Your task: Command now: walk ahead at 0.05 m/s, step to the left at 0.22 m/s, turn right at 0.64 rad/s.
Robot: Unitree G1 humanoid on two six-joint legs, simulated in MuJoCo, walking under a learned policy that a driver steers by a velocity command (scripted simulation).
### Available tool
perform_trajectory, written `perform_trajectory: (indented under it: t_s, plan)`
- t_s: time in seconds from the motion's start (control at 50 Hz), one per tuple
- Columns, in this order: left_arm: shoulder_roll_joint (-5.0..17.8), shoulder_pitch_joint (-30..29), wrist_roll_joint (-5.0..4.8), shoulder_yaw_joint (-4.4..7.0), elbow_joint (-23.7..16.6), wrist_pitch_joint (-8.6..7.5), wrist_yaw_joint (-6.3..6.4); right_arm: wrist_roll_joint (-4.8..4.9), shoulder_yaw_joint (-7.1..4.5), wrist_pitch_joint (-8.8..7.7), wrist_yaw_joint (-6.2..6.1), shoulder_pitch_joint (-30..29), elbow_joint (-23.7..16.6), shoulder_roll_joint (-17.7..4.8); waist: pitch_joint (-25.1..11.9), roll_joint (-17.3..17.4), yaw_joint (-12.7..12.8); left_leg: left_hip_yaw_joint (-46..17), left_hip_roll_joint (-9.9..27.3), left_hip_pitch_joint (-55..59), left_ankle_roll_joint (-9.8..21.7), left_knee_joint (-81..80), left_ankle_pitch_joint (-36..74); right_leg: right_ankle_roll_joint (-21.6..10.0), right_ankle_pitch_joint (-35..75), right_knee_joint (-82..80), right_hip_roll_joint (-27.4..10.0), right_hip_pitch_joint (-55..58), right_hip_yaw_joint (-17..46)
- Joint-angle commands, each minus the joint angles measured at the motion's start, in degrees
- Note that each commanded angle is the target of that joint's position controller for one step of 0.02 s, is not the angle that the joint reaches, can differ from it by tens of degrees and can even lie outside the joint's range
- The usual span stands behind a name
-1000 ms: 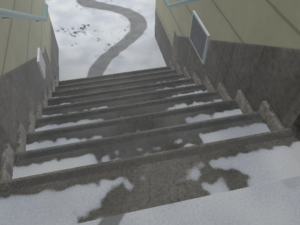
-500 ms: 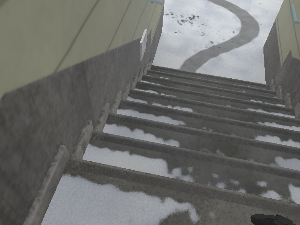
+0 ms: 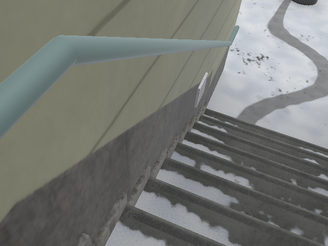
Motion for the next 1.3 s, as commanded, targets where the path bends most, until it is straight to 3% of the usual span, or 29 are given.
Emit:
perform_trajectory:
  t_s: [0.02,0.04,0.06,0.12,0.16,0.2,0.22,0.28,0.32,0.46,0.54,0.58,0.62,0.64,0.68,0.8,0.86,0.88,0.92,0.98,1.0,1.02,1.08,1.14,1.2,1.24,1.26,1.28,1.3]
  plan:
    - [13.44,6.33,3.0,1.22,-5.94,-3.14,2.47,2.35,2.52,-1.33,5.97,11.96,-8.1,5.71,-16.48,-9.67,-8.2,-21.3,-11.84,-26.11,-3.68,53.31,-7.96,-13.48,34.01,-9.03,-17.91,23.67,50.97]
    - [10.0,-4.63,-5.04,1.42,-7.58,0.67,2.98,4.7,2.09,-6.54,5.7,10.98,-10.13,1.98,-13.88,-8.82,-13.79,-26.1,-0.76,-26.52,2.25,32.64,-0.53,-21.75,-17.32,-15.23,-16.61,16.13,48.59]
    - [5.76,-8.16,-5.18,0.63,-12.04,0.2,3.29,2.64,0.38,-6.84,5.12,3.99,-9.33,-4.91,-9.43,7.09,-9.69,-25.01,-0.4,-25.11,2.12,29.78,6.02,-18.09,-37.67,-19.89,-14.83,9.96,53.2]
    - [9.0,-17.44,-5.76,1.99,-16.52,2.8,-0.77,-0.91,-0.34,-6.63,2.99,3.51,-7.25,-8.87,-5.56,3.15,-11.84,-10.64,-0.62,15.2,2.68,-28.16,5.0,-4.93,-17.28,-21.69,2.17,-21.05,22.67]
    - [6.56,-9.24,-7.47,1.23,-13.7,4.44,0.18,-1.68,1.55,-3.57,3.58,5.19,-6.34,-1.68,-4.1,3.42,-10.17,-6.85,2.04,28.08,2.16,-41.73,18.99,3.89,-28.15,-11.31,6.42,-25.03,19.7]
    - [-3.33,-5.63,-8.66,-2.09,-17.55,3.56,-0.28,-0.58,1.54,-3.55,5.1,0.65,-8.24,-3.63,-8.39,24.33,-6.24,-32.35,30.75,14.4,13.72,-40.2,11.52,-2.39,-36.7,33.04,4.91,-29.78,13.97]
    - [1.54,-9.25,-7.42,-1.22,-19.63,2.53,-0.09,1.11,0.27,-5.39,5.0,-4.27,-8.65,-6.87,-5.5,21.29,-4.52,-42.09,36.08,6.3,17.43,-49.25,-2.67,-1.23,-28.23,37.42,-3.37,-34.79,8.07]
    - [3.1,0.88,-4.38,-0.48,-14.36,3.74,-1.5,5.32,-1.41,-7.83,2.13,0.68,-6.2,-4.57,-2.86,5.31,-2.44,-25.78,23.53,9.86,8.29,-42.41,14.43,-0.21,-17.41,40.66,-8.73,-28.41,10.12]
    - [0.0,-7.97,-7.04,-1.64,-15.8,1.29,-3.85,4.59,-3.37,-9.16,2.28,6.21,-2.87,-7.8,-3.35,1.48,-7.12,-16.57,17.85,16.16,6.17,-41.56,25.78,-1.73,-13.25,40.09,-11.09,-30.98,2.93]
    - [-3.65,-20.32,-7.18,-2.83,-20.23,1.71,-4.56,5.34,-3.06,-9.77,1.94,13.5,4.12,-4.86,3.87,9.34,-11.93,-6.08,15.8,12.91,4.34,-40.79,40.65,-2.88,-11.8,32.06,-11.72,-24.65,-7.7]
    - [3.61,-9.83,-7.59,0.73,-17.99,1.69,-5.67,3.07,-3.97,-9.26,2.18,3.93,2.45,-10.42,-2.89,14.33,-1.98,1.27,18.36,5.05,5.92,-27.03,81.65,-8.25,-18.02,31.28,-9.36,-0.95,-11.21]
    - [12.24,18.18,-8.9,5.71,-9.85,1.48,-4.58,4.27,-5.09,-11.97,3.75,-7.15,-2.53,-13.86,-9.99,6.38,15.35,-1.49,12.37,-30.16,6.27,16.36,50.14,-15.32,-15.0,22.86,-6.86,47.69,-5.92]
    - [8.7,5.01,-6.27,2.08,-11.69,-0.06,-4.08,6.31,-3.04,-16.14,5.2,1.71,-5.2,-8.0,-15.0,-16.54,1.59,-17.11,3.47,-49.01,3.84,29.68,0.61,-26.35,-16.87,0.67,-17.81,44.33,32.41]
    - [4.5,1.42,-5.63,1.38,-12.43,-0.73,-3.97,8.42,-2.78,-15.71,5.05,0.53,-4.41,-9.93,-12.84,-6.93,-0.35,-18.34,6.15,-43.96,5.4,21.38,7.28,-24.89,-23.31,-4.95,-23.02,32.85,37.05]
    - [-0.12,-8.21,-4.66,-0.25,-13.66,-2.53,-5.0,6.63,-0.64,-11.76,3.77,2.33,-3.32,-5.14,-6.56,7.14,-7.54,-17.83,9.61,-39.15,5.62,13.06,6.94,-21.37,-16.06,3.98,-24.38,15.24,32.23]
    - [0.44,-12.44,-3.05,-1.17,-9.54,-2.86,-1.19,5.49,-0.53,-9.97,6.99,16.17,3.26,-1.13,-7.96,-0.62,-14.52,-3.35,0.87,12.09,4.18,-19.27,66.37,-7.48,-27.81,19.53,-12.79,-25.86,-11.4]
    - [2.41,-34.76,-4.0,-0.29,-15.02,-3.99,-2.03,2.89,-4.15,-8.33,3.16,53.8,14.66,-6.3,-16.19,2.56,-34.34,6.73,-5.16,35.54,5.05,-17.61,61.97,-0.33,4.53,62.78,-10.86,-20.01,-16.65]
    - [-0.86,-44.94,-5.17,-1.12,-17.34,-3.63,-0.89,0.51,-3.39,-8.2,3.26,63.33,16.48,-3.1,-6.11,12.98,-42.75,-0.58,1.7,33.08,12.4,-41.73,59.66,2.07,-9.99,96.23,-4.95,-24.94,-16.43]
    - [-16.87,-37.04,-4.57,-5.32,-27.03,-4.56,1.23,2.27,2.84,-11.94,6.24,44.41,14.97,4.08,13.16,26.67,-18.51,-28.13,3.18,12.25,10.02,-34.13,72.57,-5.07,-47.44,103.27,0.4,-43.97,2.15]
    - [-10.87,-21.25,-1.99,-3.64,-19.45,-5.13,1.14,7.9,1.9,-12.43,5.82,19.24,5.6,1.66,4.65,-13.64,0.01,-39.31,4.35,-10.42,11.22,-35.82,38.29,-8.12,-15.55,59.79,-10.54,-30.45,1.46]
    - [-10.96,-17.52,-3.1,-3.6,-20.6,-5.07,0.63,6.62,0.07,-12.36,4.34,9.92,1.97,-3.14,2.68,-7.14,4.34,-48.77,6.73,-23.22,16.14,-37.15,47.59,-4.01,-7.99,43.88,-9.96,-19.55,2.55]
    - [-7.77,-18.5,-2.88,-2.61,-20.74,-4.48,0.44,4.78,-2.17,-12.45,2.95,6.65,2.76,-8.56,-1.2,-0.89,2.79,-60.15,11.87,-31.37,19.34,-34.02,40.72,-0.37,-0.16,43.15,-10.67,-6.38,7.08]
    - [-1.15,-29.25,-3.09,-0.39,-19.24,-4.48,1.28,9.13,-1.9,-10.95,2.21,19.06,7.56,-0.35,-1.48,-8.04,-6.65,-54.23,2.93,-6.99,18.75,-16.52,33.5,0.05,8.25,26.74,-8.34,-21.23,11.82]
    - [-8.89,-40.51,-4.14,-3.53,-20.9,-5.73,-3.68,7.16,-0.54,-6.15,-0.31,28.54,11.76,7.96,-0.28,-1.03,-17.66,-39.44,-6.68,-3.14,14.11,-13.97,17.16,2.33,28.08,-5.38,-2.89,-9.9,5.5]
    - [-8.69,-19.46,-4.35,-1.29,-17.04,-4.19,-3.34,6.89,-0.06,-3.03,0.86,24.41,11.53,10.69,-4.24,9.7,-9.27,-37.61,-10.96,-13.58,10.81,1.75,21.33,1.32,31.91,-12.41,-4.99,20.3,5.99]
    - [-2.27,9.99,-5.42,1.45,-8.01,-3.92,-2.33,5.81,-0.08,-4.39,2.81,7.56,3.85,8.55,-14.54,5.06,7.99,-28.02,-16.91,-35.76,4.76,44.59,-15.08,-3.03,54.01,-4.92,-20.76,53.21,14.2]
    - [-0.67,0.33,-3.19,-0.32,-8.96,-4.03,-2.85,7.19,-1.1,-5.1,3.44,22.5,-0.99,3.93,-22.55,-13.31,-6.16,-29.97,-13.72,-43.84,1.69,59.3,-25.82,-15.52,87.58,10.27,-34.84,60.92,27.44]
    - [-1.1,-2.99,-2.87,-0.79,-8.91,-3.03,-3.43,7.02,-0.74,-5.18,3.78,23.17,-3.3,1.3,-27.31,-18.88,-6.69,-28.0,-6.55,-48.77,-1.73,62.71,-25.45,-22.21,86.97,11.13,-38.7,62.27,29.26]
    - [-3.6,-3.01,-2.11,-1.81,-7.83,-1.94,-2.88,5.95,-0.98,-4.46,3.63,17.02,-4.62,0.22,-23.28,-4.77,-5.6,-24.37,-2.97,-49.06,-3.11,60.42,-19.38,-21.77,65.25,5.26,-35.18,51.89,23.21]
Next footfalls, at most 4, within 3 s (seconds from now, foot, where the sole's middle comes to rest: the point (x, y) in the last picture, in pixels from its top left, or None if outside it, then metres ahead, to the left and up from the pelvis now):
0.18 left None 0.07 0.12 -0.75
0.56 right None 0.20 -0.24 -0.75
0.90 left None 0.48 -0.19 -0.92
1.24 right None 0.67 -0.55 -1.09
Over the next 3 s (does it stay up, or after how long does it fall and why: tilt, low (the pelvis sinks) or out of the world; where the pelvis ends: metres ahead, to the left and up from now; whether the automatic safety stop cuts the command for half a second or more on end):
stays up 1.45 -0.58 -0.85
